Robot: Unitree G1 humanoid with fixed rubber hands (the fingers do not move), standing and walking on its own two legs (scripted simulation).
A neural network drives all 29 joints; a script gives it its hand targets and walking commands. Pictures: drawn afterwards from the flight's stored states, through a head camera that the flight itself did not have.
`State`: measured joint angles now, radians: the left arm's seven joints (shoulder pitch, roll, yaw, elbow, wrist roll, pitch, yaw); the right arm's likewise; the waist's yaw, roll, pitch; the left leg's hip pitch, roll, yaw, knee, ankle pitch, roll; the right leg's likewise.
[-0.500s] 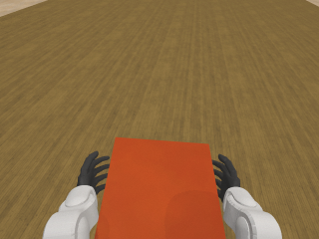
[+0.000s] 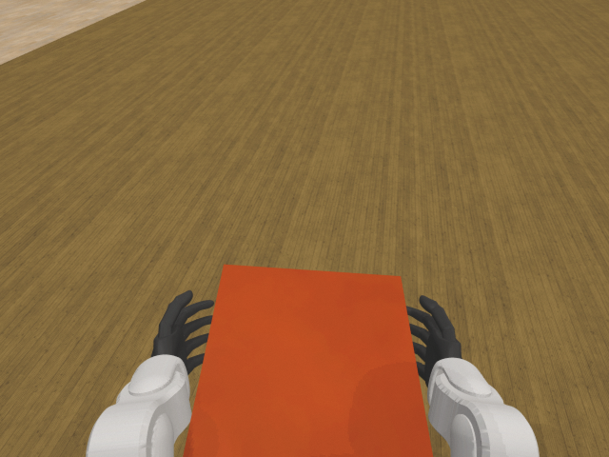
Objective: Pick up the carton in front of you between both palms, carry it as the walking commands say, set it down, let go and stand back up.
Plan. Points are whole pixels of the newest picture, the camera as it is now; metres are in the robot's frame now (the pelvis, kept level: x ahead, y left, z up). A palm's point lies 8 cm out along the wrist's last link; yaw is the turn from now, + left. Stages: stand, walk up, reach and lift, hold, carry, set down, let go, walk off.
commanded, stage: carry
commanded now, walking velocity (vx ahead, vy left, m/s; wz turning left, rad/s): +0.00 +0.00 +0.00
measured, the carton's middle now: (302, 393) +0.23 +0.00 +0.01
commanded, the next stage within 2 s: none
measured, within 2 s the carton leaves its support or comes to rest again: neither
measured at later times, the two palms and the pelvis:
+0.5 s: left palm (186, 213) +0.48 +0.19 +0.09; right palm (373, 218) +0.46 -0.11 +0.09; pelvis +0.24 +0.05 -0.01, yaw -2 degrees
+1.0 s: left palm (207, 195) +0.55 +0.17 +0.07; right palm (376, 193) +0.55 -0.13 +0.08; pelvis +0.31 +0.01 -0.02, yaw +0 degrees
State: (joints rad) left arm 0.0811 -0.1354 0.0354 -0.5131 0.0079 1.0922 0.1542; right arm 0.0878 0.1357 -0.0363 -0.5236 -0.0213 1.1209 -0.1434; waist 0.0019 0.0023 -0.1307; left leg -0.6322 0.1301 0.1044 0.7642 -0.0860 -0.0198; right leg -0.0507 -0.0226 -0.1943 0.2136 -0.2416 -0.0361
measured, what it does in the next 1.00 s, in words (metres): walks ahead: left foot, then right foot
